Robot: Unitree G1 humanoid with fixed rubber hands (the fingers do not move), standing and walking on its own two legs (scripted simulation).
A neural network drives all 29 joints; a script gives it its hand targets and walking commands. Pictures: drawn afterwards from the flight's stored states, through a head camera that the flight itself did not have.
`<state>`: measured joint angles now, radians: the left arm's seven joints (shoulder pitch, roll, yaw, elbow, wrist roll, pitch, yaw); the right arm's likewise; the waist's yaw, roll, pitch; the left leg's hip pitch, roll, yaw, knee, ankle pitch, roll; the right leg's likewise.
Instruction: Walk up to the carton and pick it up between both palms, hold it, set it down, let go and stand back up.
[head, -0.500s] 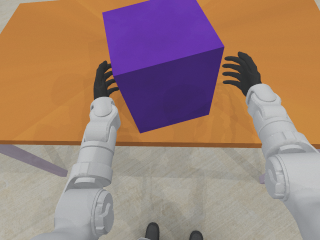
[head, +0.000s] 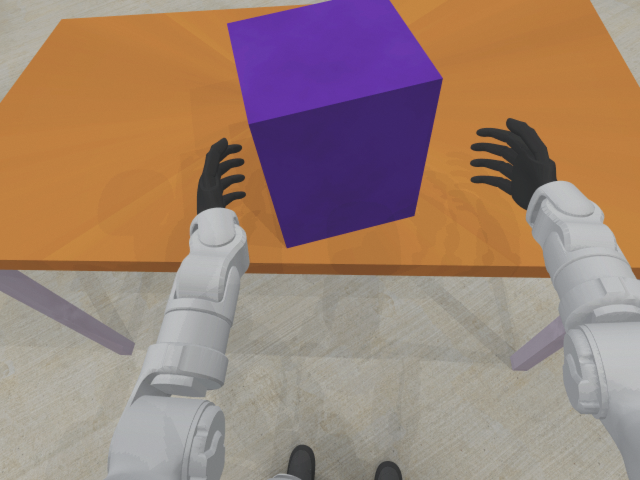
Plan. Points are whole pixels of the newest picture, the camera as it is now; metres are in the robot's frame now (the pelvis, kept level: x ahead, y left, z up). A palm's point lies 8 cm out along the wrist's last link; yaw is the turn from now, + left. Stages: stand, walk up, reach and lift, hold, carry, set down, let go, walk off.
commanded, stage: set down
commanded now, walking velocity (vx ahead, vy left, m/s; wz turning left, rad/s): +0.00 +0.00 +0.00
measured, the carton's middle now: (330, 129) +0.57 +0.08 +0.06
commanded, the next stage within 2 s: none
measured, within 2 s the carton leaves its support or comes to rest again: neither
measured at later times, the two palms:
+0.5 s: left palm (211, 229) +0.37 +0.19 +0.09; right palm (574, 220) +0.44 -0.23 +0.05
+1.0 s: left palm (232, 266) +0.33 +0.16 +0.09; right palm (616, 296) +0.36 -0.27 +0.03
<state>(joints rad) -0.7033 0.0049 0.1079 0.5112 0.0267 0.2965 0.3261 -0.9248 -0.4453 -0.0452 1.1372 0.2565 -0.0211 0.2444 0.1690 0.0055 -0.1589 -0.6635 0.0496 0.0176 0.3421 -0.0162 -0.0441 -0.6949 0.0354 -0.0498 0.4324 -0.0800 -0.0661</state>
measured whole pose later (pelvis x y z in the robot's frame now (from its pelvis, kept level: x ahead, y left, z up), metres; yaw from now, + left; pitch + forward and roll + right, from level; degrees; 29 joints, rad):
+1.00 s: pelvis +0.00 +0.00 +0.01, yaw +0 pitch +12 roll +1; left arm -0.26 -0.04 -0.05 0.06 0.01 0.36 0.37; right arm -0.40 -0.51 -0.05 0.86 0.34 -0.11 0.34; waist 0.08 0.00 -0.11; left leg -0.51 0.06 0.02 0.34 -0.04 -0.04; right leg -0.53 0.04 -0.05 0.40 -0.08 -0.07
